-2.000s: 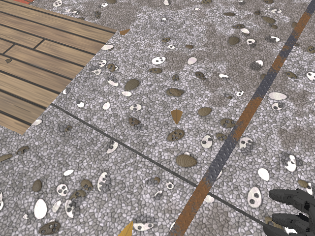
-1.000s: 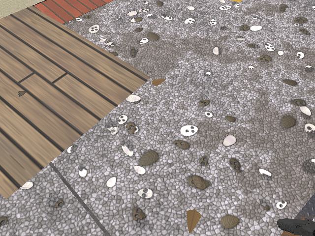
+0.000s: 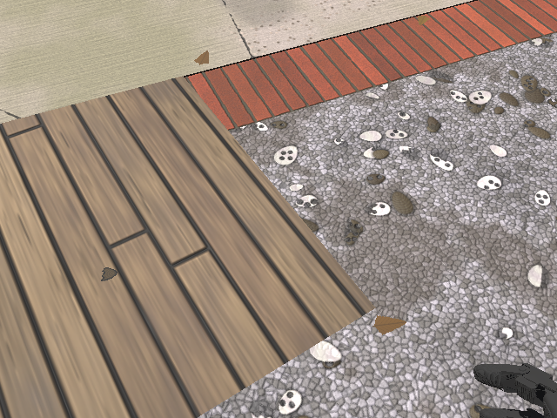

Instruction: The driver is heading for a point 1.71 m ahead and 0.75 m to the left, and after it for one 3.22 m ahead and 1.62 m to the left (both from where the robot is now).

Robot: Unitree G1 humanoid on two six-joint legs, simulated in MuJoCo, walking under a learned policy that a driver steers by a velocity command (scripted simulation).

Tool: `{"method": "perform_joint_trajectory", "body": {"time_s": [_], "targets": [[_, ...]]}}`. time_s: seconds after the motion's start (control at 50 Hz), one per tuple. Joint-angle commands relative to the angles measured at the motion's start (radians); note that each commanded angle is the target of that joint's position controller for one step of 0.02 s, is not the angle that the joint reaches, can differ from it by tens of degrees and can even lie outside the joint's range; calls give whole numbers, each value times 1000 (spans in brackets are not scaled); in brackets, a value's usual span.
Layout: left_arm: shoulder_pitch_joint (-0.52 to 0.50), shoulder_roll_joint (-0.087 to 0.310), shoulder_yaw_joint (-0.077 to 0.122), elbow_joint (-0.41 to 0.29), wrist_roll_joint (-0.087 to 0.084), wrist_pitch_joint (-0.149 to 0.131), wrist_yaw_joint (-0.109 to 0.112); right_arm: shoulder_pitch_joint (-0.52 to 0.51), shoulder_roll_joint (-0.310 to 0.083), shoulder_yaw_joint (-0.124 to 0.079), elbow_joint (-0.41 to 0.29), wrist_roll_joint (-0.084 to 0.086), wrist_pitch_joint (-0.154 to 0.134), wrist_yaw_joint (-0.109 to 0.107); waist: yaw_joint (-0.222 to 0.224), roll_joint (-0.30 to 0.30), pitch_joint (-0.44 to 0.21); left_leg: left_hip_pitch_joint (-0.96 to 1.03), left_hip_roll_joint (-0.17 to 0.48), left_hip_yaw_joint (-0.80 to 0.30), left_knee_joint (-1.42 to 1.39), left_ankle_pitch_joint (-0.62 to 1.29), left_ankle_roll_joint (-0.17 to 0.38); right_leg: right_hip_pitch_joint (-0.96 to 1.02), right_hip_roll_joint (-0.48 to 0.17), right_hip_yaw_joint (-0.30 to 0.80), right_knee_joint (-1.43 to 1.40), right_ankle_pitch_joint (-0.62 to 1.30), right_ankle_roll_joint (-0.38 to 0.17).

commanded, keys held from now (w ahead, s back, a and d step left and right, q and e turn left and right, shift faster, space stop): w+q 1.00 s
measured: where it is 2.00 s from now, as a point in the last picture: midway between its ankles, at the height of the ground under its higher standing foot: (169, 246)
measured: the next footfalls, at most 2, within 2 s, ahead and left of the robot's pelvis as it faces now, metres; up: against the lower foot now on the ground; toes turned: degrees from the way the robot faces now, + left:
right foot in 0.42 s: +0.38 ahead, -0.12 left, +0.00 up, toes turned +10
left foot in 0.92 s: +0.55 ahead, +0.22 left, +0.00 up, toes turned +29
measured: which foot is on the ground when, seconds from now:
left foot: down 0.00-0.42, up 0.44-0.90, down 0.92-1.00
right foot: up 0.00-0.40, down 0.42-0.94, up 0.96-1.00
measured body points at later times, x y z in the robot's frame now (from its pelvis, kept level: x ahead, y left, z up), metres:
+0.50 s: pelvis +0.25 -0.03 +0.00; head +0.28 -0.03 +0.45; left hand +0.43 +0.25 -0.07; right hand +0.32 -0.31 -0.12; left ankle +0.11 +0.09 -0.67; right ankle +0.34 -0.13 -0.73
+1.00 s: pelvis +0.47 +0.09 -0.01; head +0.51 +0.13 +0.44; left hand +0.39 +0.38 -0.14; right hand +0.78 -0.04 -0.08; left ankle +0.52 +0.20 -0.73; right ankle +0.40 -0.12 -0.65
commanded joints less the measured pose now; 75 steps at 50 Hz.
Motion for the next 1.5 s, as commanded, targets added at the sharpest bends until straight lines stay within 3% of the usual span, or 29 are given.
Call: {"method": "perform_joint_trajectory", "body": {"time_s": [0.02,0.06,0.12,0.22,0.32,0.4,0.42,0.44,0.46,0.48,0.54,0.64,0.84,0.88,0.92,0.94,0.96,0.98,1.0,1.02,1.04,1.12,1.32,1.38,1.42,1.44,1.46,1.48,1.5], "targets": [[-54,139,24,-124,-21,-45,-3,334,-174,-59,46,12,7,-7,-176,186,-191,678,334,-561,-253,-276,213,-643,-33,52,465,0,-21],[-123,123,25,-138,11,-48,-1,223,-139,-47,36,3,8,2,-121,105,-78,465,256,-413,-300,-61,208,-586,-100,4,383,142,-11],[-112,71,17,-140,20,-35,-7,195,-127,-46,43,5,1,2,-67,106,-63,331,210,-328,-361,105,229,-479,-118,-4,275,200,15],[-303,37,-4,-195,27,-37,-12,249,-187,-69,84,18,7,-24,-105,77,0,236,157,-225,-398,90,208,-417,-79,-16,-79,445,50],[-428,76,2,-233,10,-52,-27,338,-210,-76,122,33,21,-35,-135,81,4,254,180,-278,-335,0,171,-309,-39,13,-247,540,44],[-308,128,31,-201,11,-63,-20,348,-181,-69,128,22,39,-41,-60,100,-49,259,145,-315,-162,3,117,-80,-31,-13,-329,423,-11],[-188,169,47,-185,25,-66,-12,344,-129,-50,115,14,38,-37,-2,55,-146,182,79,-269,39,-29,84,118,-119,57,-320,400,-56],[-67,255,70,-171,36,-56,-3,408,-51,-27,84,13,28,-37,10,-169,-295,-99,-45,-133,381,-300,17,452,-343,352,-344,307,-158],[-23,238,70,-146,26,-43,-12,446,-80,-29,65,38,18,-39,-3,-329,-330,-302,-44,-131,608,-493,-1,500,-446,669,-457,50,-241],[-74,153,48,-159,20,-43,-13,389,-168,-53,76,50,22,-41,6,-189,-201,-356,11,-169,697,-412,-3,393,-404,588,-491,-34,-210],[-210,60,23,-157,30,-43,-13,292,-150,-63,61,30,45,-38,-53,-108,-37,-286,95,-136,632,-225,-14,124,-291,255,-551,239,-160],[-215,100,45,-118,28,-62,-6,232,-83,-51,18,24,72,-27,-73,-71,1,-260,125,-114,495,-86,-37,48,-279,38,-636,471,-185],[-133,190,76,-57,-6,-22,5,-10,-84,-41,-87,24,68,28,-17,-42,60,-183,80,12,94,45,26,201,-297,-209,-591,638,-125],[-139,221,86,-57,-16,-9,9,35,-120,-60,-90,18,74,29,-63,-71,7,-66,18,69,80,-58,66,234,-294,-248,-450,960,-104],[-145,203,77,-64,-17,3,15,316,-213,-116,-14,23,84,14,-215,-38,-147,346,-71,93,9,-23,133,95,-235,-304,-62,1061,-52],[-105,114,44,-86,34,-2,13,437,-304,-142,14,35,95,-9,-225,164,-230,638,121,-205,0,13,203,-200,-168,-306,280,478,-2],[-72,40,14,-150,37,-33,2,369,-365,-137,-28,37,78,-4,-129,324,-369,855,319,-792,-192,-296,399,-555,31,-121,571,-114,41],[-196,146,35,-158,-4,-63,-9,371,-266,-109,-38,29,59,7,-206,149,-338,816,324,-784,-283,-341,350,-657,-19,21,616,-60,20],[-252,157,37,-182,-27,-79,-13,344,-228,-95,-28,20,43,9,-190,120,-209,704,292,-650,-284,-275,311,-692,-54,7,568,31,-4],[-246,139,34,-170,-10,-84,-5,283,-205,-87,-30,18,35,9,-140,30,-134,557,249,-542,-281,-157,279,-635,-97,11,482,109,-5],[-233,145,40,-158,16,-81,2,225,-175,-77,-39,14,33,4,-102,34,-102,448,212,-458,-287,-52,261,-564,-125,18,396,158,4],[-222,112,39,-157,37,-44,0,202,-177,-75,-44,7,26,-17,-63,52,-65,274,155,-343,-341,148,270,-468,-117,-2,253,268,55],[-492,79,19,-243,16,-64,-32,350,-186,-79,48,26,42,-47,-160,91,-1,300,129,-340,-258,20,184,-383,-25,11,-258,605,54],[-453,101,29,-237,18,-74,-40,363,-180,-79,70,19,52,-51,-140,129,-2,384,170,-387,-188,117,168,-339,-22,-2,-283,483,10],[-301,139,52,-198,27,-81,-30,345,-153,-68,69,15,57,-45,-60,127,-85,382,106,-347,-18,325,130,-111,-9,-38,-335,466,-50],[-148,185,63,-183,40,-84,-24,344,-117,-50,50,1,56,-43,6,54,-235,263,52,-291,235,218,95,155,-147,101,-291,482,-116],[-26,262,89,-137,44,-71,-28,491,-55,-32,50,29,45,-42,-30,-252,-370,-107,-108,-177,589,-243,6,508,-351,544,-364,260,-288],[-12,177,69,-126,8,-68,-38,477,-122,-37,63,35,36,-44,-11,-235,-328,-258,-85,-223,717,-450,0,510,-387,727,-474,22,-288],[-69,121,52,-134,2,-63,-35,359,-181,-53,50,40,34,-42,7,-127,-176,-314,-39,-223,757,-373,1,385,-355,595,-494,-15,-245]]}}
Keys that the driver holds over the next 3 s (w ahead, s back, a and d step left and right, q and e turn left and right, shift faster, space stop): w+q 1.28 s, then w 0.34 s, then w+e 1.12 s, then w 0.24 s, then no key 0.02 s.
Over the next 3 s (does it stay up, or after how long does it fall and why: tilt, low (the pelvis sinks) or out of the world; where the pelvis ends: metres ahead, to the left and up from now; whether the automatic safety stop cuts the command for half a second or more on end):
stays up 1.42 0.65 0.00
